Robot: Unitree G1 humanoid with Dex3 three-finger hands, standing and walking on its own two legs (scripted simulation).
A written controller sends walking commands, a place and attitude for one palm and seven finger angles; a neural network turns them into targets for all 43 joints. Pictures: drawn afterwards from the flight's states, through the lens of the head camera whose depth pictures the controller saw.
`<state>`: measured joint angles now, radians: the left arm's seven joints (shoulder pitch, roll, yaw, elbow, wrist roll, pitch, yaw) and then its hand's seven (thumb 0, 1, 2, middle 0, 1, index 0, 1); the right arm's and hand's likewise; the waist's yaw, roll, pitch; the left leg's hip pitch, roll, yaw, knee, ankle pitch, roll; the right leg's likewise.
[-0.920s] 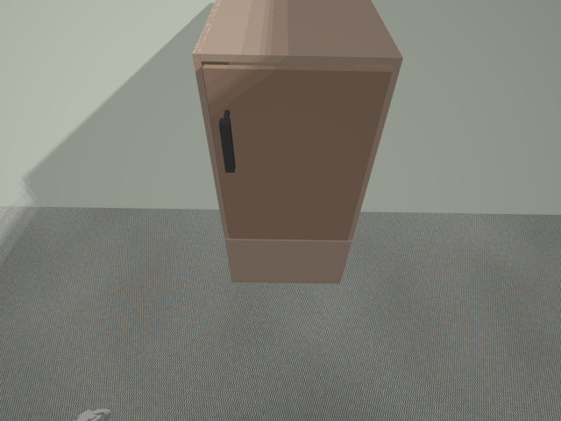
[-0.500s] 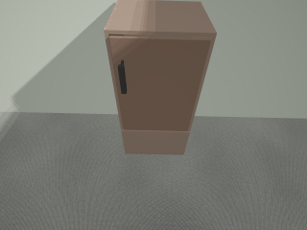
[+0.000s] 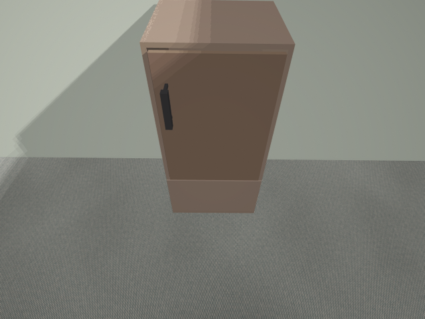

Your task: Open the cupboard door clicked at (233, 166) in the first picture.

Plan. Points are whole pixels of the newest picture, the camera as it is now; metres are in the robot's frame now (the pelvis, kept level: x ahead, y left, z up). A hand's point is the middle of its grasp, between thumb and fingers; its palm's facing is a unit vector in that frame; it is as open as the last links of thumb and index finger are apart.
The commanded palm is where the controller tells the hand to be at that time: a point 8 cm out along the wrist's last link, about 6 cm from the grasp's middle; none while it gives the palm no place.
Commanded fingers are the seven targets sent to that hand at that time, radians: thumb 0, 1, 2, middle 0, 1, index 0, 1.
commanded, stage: look at it before walking up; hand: left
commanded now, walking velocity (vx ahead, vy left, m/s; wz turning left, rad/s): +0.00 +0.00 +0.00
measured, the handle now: (167, 106) +0.74 +0.19 -0.03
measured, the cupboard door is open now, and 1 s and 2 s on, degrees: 0 0 0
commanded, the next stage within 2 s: take the last steps up to it in 0.52 s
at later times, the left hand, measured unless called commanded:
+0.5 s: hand out of the picture +0.08 +0.24 -0.16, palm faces -0.01 -0.94 -0.33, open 7.4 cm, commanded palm none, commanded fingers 0.00 0.90 0.90 -0.20 -0.30 -0.20 -0.30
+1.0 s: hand out of the picture +0.03 +0.18 -0.19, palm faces +0.04 -0.98 -0.19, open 7.4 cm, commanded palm none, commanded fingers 0.00 0.90 0.90 -0.20 -0.30 -0.20 -0.30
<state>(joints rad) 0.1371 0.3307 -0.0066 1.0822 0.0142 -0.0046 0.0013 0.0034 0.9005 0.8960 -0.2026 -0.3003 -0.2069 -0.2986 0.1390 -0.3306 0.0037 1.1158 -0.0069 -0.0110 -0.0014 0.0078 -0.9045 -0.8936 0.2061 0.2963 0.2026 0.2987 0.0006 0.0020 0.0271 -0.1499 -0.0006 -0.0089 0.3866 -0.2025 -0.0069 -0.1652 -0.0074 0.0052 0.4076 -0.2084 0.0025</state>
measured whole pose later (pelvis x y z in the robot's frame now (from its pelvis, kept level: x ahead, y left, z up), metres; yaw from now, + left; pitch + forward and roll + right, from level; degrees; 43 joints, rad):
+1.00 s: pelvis +0.06 +0.00 -0.02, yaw +1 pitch +0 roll +0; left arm 0.35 0.19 0.01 1.12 0.02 -0.01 0.00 0.00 0.90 0.90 -0.20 -0.30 -0.20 -0.30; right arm 0.32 -0.19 0.01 1.13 -0.01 -0.01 -0.01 0.01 -0.91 -0.89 0.20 0.30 0.20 0.30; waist 0.01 0.01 0.00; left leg -0.19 0.02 -0.02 0.61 -0.41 0.00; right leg -0.17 0.01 -0.02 0.57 -0.40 -0.01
